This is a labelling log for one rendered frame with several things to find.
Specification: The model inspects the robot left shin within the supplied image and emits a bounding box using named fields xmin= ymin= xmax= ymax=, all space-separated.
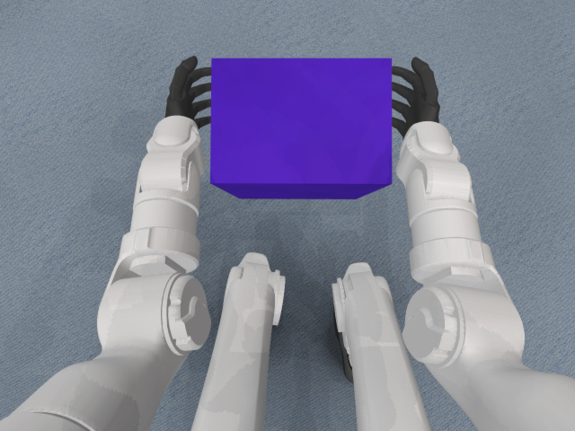
xmin=223 ymin=252 xmax=271 ymax=305

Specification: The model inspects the robot right hand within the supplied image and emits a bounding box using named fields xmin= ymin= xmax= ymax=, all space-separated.
xmin=392 ymin=57 xmax=440 ymax=140

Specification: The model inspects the left robot upper arm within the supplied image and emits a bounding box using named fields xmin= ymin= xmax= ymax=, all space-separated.
xmin=0 ymin=272 xmax=211 ymax=431

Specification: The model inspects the carton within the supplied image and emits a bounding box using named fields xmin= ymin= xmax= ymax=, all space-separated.
xmin=210 ymin=58 xmax=392 ymax=199

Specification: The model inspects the robot right forearm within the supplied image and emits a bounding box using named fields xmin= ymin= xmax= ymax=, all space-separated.
xmin=395 ymin=121 xmax=525 ymax=333

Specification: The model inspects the robot left forearm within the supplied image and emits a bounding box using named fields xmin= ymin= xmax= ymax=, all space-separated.
xmin=97 ymin=116 xmax=206 ymax=344

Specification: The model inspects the right robot upper arm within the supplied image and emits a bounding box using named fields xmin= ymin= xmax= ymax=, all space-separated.
xmin=402 ymin=283 xmax=575 ymax=431

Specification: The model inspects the right robot foot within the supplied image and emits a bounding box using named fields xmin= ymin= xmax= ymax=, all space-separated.
xmin=333 ymin=306 xmax=354 ymax=383

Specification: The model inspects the robot left hand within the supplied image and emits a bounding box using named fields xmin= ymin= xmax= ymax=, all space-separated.
xmin=165 ymin=56 xmax=211 ymax=129

